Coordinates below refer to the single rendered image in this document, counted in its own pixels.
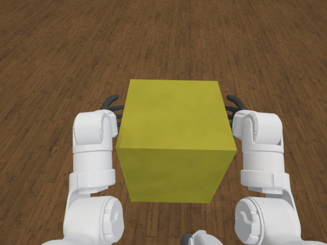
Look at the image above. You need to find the robot right forearm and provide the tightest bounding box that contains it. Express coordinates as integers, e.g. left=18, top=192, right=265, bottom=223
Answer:
left=232, top=110, right=301, bottom=235

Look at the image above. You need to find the robot left forearm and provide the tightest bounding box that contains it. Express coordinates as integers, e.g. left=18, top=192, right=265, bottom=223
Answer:
left=63, top=110, right=118, bottom=234

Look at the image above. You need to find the robot right hand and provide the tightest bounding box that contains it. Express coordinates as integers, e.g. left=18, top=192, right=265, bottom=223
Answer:
left=225, top=95, right=247, bottom=137

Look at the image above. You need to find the robot left hand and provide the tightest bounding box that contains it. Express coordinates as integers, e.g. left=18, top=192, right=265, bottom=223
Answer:
left=100, top=94, right=125, bottom=136

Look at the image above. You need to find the robot left upper arm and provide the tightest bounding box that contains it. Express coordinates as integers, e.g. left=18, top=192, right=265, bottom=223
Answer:
left=41, top=196, right=124, bottom=245

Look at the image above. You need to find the right robot foot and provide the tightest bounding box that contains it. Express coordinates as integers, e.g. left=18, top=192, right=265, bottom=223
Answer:
left=181, top=233, right=192, bottom=245

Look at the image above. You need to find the robot right upper arm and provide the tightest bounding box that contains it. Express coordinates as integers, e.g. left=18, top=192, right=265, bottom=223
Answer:
left=235, top=197, right=327, bottom=245

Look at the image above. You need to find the carton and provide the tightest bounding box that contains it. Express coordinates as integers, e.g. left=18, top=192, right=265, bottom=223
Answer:
left=116, top=79, right=237, bottom=203

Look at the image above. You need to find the robot right shin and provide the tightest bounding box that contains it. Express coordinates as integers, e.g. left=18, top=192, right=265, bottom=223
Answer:
left=192, top=230, right=206, bottom=236

